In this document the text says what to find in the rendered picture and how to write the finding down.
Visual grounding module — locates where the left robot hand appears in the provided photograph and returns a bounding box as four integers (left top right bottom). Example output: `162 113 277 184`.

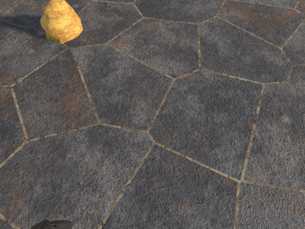
31 219 73 229

